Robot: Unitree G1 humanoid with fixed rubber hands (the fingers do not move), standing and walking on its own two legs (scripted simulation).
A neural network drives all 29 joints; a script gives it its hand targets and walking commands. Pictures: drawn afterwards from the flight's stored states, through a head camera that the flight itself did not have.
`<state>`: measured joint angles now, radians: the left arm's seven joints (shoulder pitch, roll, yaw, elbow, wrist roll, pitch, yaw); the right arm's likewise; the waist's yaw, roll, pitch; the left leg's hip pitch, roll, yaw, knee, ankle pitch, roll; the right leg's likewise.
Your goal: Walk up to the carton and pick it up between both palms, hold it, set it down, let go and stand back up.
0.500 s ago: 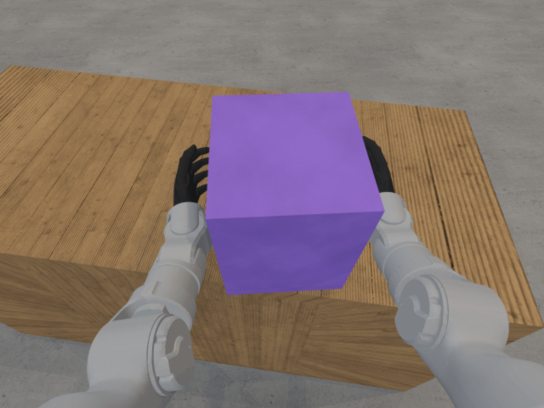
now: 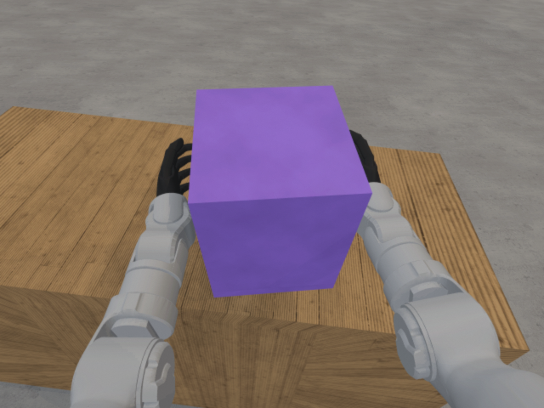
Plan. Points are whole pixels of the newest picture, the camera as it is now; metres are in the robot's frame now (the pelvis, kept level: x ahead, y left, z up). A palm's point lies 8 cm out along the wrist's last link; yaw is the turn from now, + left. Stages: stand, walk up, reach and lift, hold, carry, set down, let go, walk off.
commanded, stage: reach and lift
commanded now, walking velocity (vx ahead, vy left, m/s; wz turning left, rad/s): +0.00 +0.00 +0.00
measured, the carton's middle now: (270, 197) +0.41 -0.01 +0.12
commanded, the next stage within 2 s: hold in 1.86 s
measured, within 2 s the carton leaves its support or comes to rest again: neither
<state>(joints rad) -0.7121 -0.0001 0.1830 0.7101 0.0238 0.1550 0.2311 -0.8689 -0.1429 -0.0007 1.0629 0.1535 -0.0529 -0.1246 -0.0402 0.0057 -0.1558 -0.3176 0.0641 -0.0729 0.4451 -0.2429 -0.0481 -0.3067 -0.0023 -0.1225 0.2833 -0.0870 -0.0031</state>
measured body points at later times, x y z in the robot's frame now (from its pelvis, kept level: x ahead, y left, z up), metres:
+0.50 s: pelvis -0.02 +0.01 +0.00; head -0.05 +0.03 +0.45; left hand +0.41 +0.12 +0.19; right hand +0.39 -0.17 +0.17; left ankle -0.02 +0.14 -0.74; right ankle +0.03 -0.12 -0.74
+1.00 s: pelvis +0.00 +0.02 +0.00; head -0.05 +0.05 +0.45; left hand +0.40 +0.15 +0.22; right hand +0.39 -0.14 +0.21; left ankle -0.01 +0.14 -0.74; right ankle +0.03 -0.12 -0.74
